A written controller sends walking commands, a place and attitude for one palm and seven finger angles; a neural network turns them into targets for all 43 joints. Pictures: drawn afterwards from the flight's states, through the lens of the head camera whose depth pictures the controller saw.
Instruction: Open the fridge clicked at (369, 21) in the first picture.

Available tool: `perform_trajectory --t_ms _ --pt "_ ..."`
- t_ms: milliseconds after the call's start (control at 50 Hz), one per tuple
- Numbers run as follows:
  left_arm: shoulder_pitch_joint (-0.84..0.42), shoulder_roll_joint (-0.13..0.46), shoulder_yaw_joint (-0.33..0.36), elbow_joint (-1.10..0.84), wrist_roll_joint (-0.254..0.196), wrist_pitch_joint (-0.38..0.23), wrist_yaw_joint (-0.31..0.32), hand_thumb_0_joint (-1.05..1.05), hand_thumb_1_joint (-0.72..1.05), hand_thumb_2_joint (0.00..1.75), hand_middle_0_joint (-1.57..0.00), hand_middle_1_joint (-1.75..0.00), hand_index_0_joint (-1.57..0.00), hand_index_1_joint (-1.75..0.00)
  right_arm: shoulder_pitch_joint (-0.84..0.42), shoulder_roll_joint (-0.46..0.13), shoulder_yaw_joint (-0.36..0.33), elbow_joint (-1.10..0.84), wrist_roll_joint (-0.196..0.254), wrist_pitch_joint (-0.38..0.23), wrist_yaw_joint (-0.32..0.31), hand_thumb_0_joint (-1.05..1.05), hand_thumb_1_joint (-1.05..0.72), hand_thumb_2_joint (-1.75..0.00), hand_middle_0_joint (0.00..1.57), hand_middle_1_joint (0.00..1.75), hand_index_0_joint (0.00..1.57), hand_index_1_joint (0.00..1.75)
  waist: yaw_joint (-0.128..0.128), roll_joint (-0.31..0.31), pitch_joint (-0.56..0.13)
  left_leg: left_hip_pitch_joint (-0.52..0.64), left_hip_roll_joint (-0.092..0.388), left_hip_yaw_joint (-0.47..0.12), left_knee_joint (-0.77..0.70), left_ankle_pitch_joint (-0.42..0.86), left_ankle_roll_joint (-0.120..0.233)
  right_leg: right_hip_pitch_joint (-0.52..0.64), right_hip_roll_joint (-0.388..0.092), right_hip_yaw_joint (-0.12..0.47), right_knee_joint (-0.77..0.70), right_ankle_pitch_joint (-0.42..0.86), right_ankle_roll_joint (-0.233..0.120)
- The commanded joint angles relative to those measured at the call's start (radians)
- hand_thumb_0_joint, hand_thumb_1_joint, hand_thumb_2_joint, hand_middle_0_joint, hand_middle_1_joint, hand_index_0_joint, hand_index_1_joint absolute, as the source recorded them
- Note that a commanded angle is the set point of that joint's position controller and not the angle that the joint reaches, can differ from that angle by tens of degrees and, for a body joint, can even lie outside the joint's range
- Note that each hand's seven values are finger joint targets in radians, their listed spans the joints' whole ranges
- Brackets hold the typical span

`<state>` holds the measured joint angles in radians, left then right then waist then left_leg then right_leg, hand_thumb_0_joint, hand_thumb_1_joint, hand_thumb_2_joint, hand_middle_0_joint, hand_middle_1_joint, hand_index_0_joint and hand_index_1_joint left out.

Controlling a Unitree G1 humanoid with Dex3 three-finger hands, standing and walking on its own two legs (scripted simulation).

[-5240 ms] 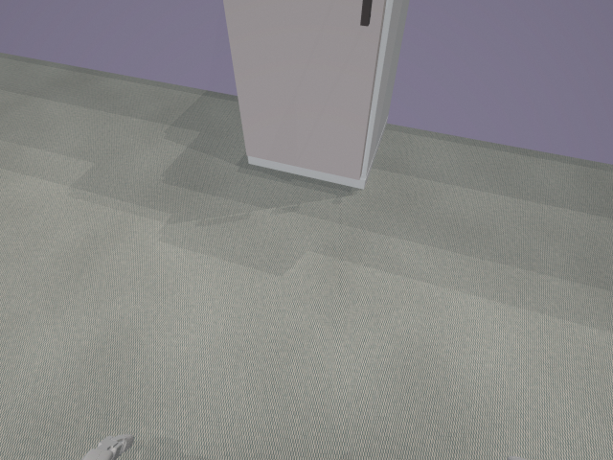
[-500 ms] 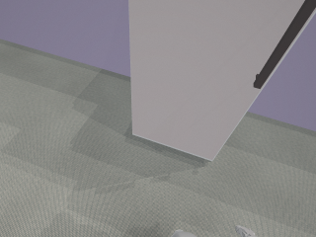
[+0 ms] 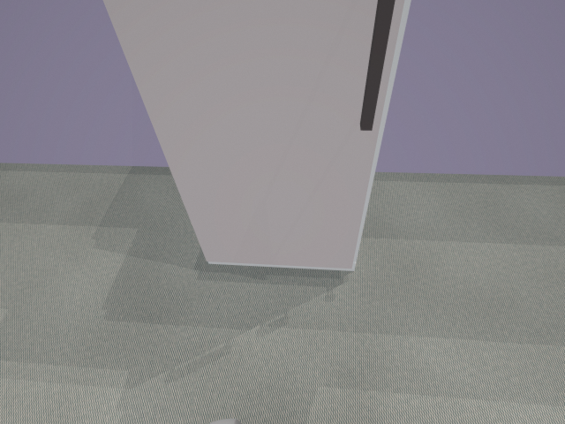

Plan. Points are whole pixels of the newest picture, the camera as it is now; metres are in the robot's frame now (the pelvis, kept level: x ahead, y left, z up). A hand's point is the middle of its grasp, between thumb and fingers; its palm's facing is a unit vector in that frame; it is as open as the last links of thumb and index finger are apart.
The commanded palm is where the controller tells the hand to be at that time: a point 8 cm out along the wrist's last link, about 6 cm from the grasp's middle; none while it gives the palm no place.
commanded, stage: take the last steps up to it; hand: right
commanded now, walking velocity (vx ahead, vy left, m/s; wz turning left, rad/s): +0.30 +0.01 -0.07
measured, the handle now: (377, 39) +0.73 -0.16 +0.20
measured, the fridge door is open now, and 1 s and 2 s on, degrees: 0 0 0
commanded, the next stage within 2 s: come to a stop and stand still in 0.82 s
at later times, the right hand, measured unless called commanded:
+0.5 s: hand out of the picture +0.12 -0.14 -0.16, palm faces +0.09 +0.97 -0.21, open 7.3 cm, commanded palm none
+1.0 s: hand (417, 376) +0.24 -0.22 -0.18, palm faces +0.09 +0.98 -0.16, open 7.4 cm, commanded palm none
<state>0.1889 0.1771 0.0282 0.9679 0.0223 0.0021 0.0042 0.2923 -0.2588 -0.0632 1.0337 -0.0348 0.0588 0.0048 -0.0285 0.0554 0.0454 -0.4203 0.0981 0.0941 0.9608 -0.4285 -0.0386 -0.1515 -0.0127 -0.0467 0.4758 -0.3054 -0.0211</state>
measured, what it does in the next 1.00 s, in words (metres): walks ahead: left foot, then right foot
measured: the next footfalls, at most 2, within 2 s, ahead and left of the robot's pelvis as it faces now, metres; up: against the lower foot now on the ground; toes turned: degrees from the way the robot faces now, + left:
left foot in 0.30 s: +0.15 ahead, +0.13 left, +0.00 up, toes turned +6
right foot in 0.78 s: +0.31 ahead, -0.12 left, +0.00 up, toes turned -11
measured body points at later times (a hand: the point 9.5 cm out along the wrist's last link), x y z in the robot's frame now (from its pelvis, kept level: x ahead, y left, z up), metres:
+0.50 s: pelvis +0.11 +0.04 +0.01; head +0.11 +0.05 +0.45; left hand +0.09 +0.27 -0.16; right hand +0.11 -0.19 -0.14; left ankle +0.11 +0.12 -0.74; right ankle +0.09 -0.10 -0.66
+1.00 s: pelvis +0.25 -0.04 +0.00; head +0.26 -0.06 +0.45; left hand +0.33 +0.19 -0.14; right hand +0.24 -0.27 -0.17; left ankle +0.25 +0.10 -0.67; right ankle +0.27 -0.11 -0.74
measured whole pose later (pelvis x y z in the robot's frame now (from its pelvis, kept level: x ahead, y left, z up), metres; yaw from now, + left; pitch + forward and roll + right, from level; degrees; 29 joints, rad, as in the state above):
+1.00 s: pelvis +0.25 -0.04 +0.00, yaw -2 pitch -1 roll +0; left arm 0.18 0.15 0.04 1.03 0.01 -0.07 0.04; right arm 0.28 -0.17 -0.05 1.11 -0.03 0.00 -0.02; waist -0.01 0.04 0.06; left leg -0.44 0.09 0.07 1.01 -0.35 -0.02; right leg -0.21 -0.01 -0.18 0.43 -0.20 -0.08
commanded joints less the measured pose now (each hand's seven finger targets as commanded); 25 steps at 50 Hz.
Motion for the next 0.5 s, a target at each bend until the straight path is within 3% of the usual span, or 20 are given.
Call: perform_trajectory --t_ms 0,100,160,200,220,240,260,280,300,320,340,380,420,480 --pt "0.091 0.166 0.033 -0.003 -0.002 -0.031 0.019 0.0 0.9 0.9 -0.2 -0.3 -0.2 -0.3 -0.065 -0.032 0.002 -0.08 0.006 -0.059 0.016 0.0 -0.9 -0.9 0.2 0.3 0.2 0.3 0.046 -0.221 0.048 -0.174 0.006 -0.032 0.058 0.09 -0.008 0.063 -0.21 0.219 -0.289 0.054 -0.132" --pt "0.17 0.157 0.041 0.04 0.001 -0.041 0.021 0.0 0.9 0.9 -0.2 -0.3 -0.2 -0.3 -0.122 -0.006 0.01 -0.089 0.009 -0.062 0.015 0.0 -0.9 -0.9 0.2 0.3 0.2 0.3 0.065 -0.173 0.072 -0.136 0.012 -0.027 -0.121 0.096 -0.012 0.071 -0.24 0.224 -0.305 0.055 -0.161" --pt "0.171 0.162 0.045 0.055 0.005 -0.041 0.019 0.0 0.9 0.9 -0.2 -0.3 -0.2 -0.3 -0.136 0.006 0.009 -0.095 0.012 -0.071 0.017 0.0 -0.9 -0.9 0.2 0.3 0.2 0.3 0.063 -0.175 0.069 -0.058 -0.002 -0.013 -0.249 0.087 -0.004 0.046 -0.249 0.224 -0.286 0.036 -0.163" --pt "0.166 0.161 0.044 0.065 0.007 -0.041 0.018 0.0 0.9 0.9 -0.2 -0.3 -0.2 -0.3 -0.106 0.015 0.007 -0.083 0.012 -0.078 0.017 0.0 -0.9 -0.9 0.2 0.3 0.2 0.3 0.044 -0.176 0.072 0.036 -0.025 0.006 -0.328 0.11 0.004 0.0 -0.241 0.212 -0.244 0.058 -0.151" --pt "0.164 0.152 0.042 0.073 0.006 -0.041 0.019 0.0 0.9 0.9 -0.2 -0.3 -0.2 -0.3 -0.069 0.015 0.003 -0.068 0.011 -0.083 0.015 0.0 -0.9 -0.9 0.2 0.3 0.2 0.3 0.026 -0.152 0.058 0.126 -0.04 0.017 -0.391 0.151 0.009 -0.035 -0.226 0.195 -0.197 0.06 -0.135" --pt "0.159 0.14 0.04 0.076 0.002 -0.041 0.018 0.0 0.9 0.9 -0.2 -0.3 -0.2 -0.3 0.003 0.002 -0.003 -0.04 0.01 -0.091 0.013 0.0 -0.9 -0.9 0.2 0.3 0.2 0.3 -0.008 -0.093 0.026 0.256 -0.055 0.018 -0.472 0.2 0.018 -0.089 -0.187 0.167 -0.109 0.044 -0.108" --pt "0.158 0.109 0.032 0.078 -0.005 -0.047 0.015 0.0 0.9 0.9 -0.2 -0.3 -0.2 -0.3 0.111 -0.04 -0.015 -0.006 0.004 -0.103 0.007 0.0 -0.9 -0.9 0.2 0.3 0.2 0.3 -0.054 -0.01 -0.021 0.437 0.013 -0.077 -0.543 0.157 0.041 -0.199 -0.121 0.097 0.07 0.008 -0.07" --pt "0.174 0.039 0.018 0.056 -0.014 -0.056 0.006 0.0 0.9 0.9 -0.2 -0.3 -0.2 -0.3 0.226 -0.141 -0.036 0.027 -0.003 -0.118 -0.003 0.0 -0.9 -0.9 0.2 0.3 0.2 0.3 -0.089 0.277 -0.09 0.613 0.262 -0.419 -0.664 0.065 0.132 -0.402 0.01 -0.027 0.378 -0.164 -0.017" --pt "0.11 0.084 0.027 0.02 -0.008 -0.05 0.003 0.0 0.9 0.9 -0.2 -0.3 -0.2 -0.3 0.285 -0.169 -0.037 0.036 0.015 -0.112 -0.011 0.0 -0.9 -0.9 0.2 0.3 0.2 0.3 -0.11 0.241 -0.069 0.548 0.356 -0.578 -0.777 -0.03 0.195 -0.477 0.007 0.017 0.563 -0.297 -0.019" --pt "0.111 0.102 0.039 0.035 -0.005 -0.046 -0.002 0.0 0.9 0.9 -0.2 -0.3 -0.2 -0.3 0.219 -0.139 -0.035 0.029 0.02 -0.116 -0.015 0.0 -0.9 -0.9 0.2 0.3 0.2 0.3 -0.077 0.194 -0.031 0.453 0.323 -0.549 -0.818 -0.179 0.196 -0.475 -0.04 0.068 0.65 -0.195 -0.028" --pt "0.087 0.092 0.043 0.047 -0.003 -0.041 -0.008 0.0 0.9 0.9 -0.2 -0.3 -0.2 -0.3 0.138 -0.09 -0.026 0.014 0.021 -0.113 -0.018 0.0 -0.9 -0.9 0.2 0.3 0.2 0.3 -0.05 0.152 0.037 0.36 0.298 -0.481 -0.833 -0.21 0.18 -0.481 -0.069 0.066 0.686 -0.108 -0.027" --pt "0.113 0.058 0.042 0.068 0.002 -0.028 -0.015 0.0 0.9 0.9 -0.2 -0.3 -0.2 -0.3 0.054 -0.025 -0.004 -0.014 0.017 -0.12 -0.022 0.0 -0.9 -0.9 0.2 0.3 0.2 0.3 0.007 0.035 0.079 0.227 0.241 -0.314 -0.834 -0.056 0.16 -0.424 -0.102 0.058 0.678 0.004 -0.005" --pt "0.15 0.022 0.036 0.089 0.006 -0.014 -0.018 0.0 0.9 0.9 -0.2 -0.3 -0.2 -0.3 0.057 0.012 0.005 -0.009 0.016 -0.129 -0.023 0.0 -0.9 -0.9 0.2 0.3 0.2 0.3 0.033 0.021 0.085 0.175 0.188 -0.189 -0.838 0.073 0.146 -0.383 -0.103 0.029 0.638 0.063 0.016" --pt "0.141 0.014 0.037 0.084 0.005 -0.009 -0.022 0.0 0.9 0.9 -0.2 -0.3 -0.2 -0.3 0.08 0.003 0.008 0.009 0.014 -0.14 -0.024 0.0 -0.9 -0.9 0.2 0.3 0.2 0.3 0.04 0.031 0.068 0.224 0.173 -0.126 -0.839 0.196 0.16 -0.405 -0.11 0.005 0.552 0.105 0.04"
